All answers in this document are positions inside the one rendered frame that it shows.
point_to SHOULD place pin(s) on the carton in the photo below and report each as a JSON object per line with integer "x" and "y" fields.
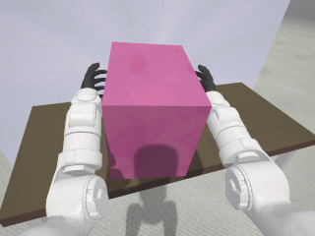
{"x": 154, "y": 110}

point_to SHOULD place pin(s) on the left robot hand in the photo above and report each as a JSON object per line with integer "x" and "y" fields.
{"x": 89, "y": 80}

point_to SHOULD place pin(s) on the table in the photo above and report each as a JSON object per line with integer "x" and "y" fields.
{"x": 43, "y": 140}

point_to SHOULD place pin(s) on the robot left forearm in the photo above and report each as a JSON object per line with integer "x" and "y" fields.
{"x": 81, "y": 154}

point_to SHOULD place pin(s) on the right robot upper arm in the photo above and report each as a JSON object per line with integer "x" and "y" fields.
{"x": 260, "y": 190}

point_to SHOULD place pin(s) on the robot right forearm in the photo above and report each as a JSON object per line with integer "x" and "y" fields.
{"x": 233, "y": 140}

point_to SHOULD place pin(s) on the right robot hand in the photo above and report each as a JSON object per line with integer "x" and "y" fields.
{"x": 207, "y": 81}

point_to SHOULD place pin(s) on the left robot upper arm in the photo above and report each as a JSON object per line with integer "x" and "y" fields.
{"x": 74, "y": 205}

